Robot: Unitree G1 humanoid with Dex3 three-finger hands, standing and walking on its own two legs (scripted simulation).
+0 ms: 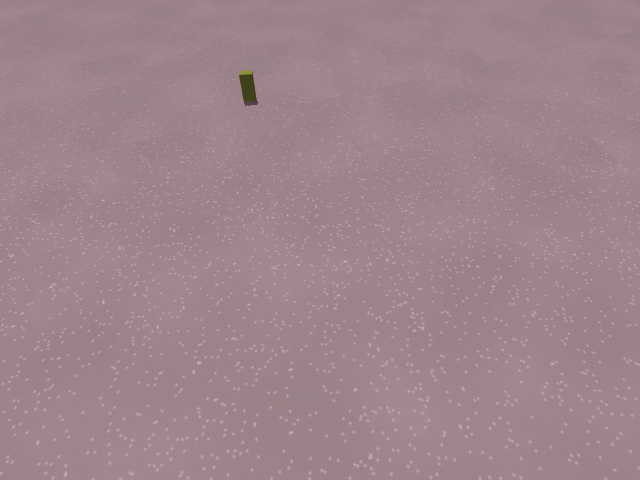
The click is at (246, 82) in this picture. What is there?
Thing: carton on end
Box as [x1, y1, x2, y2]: [239, 70, 255, 101]
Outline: 251,70 239,71 244,101 255,100
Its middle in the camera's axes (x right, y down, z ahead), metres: -0.42 -0.91 +2.27
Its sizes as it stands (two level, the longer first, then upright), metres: 0.072 0.043 0.164
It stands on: the floor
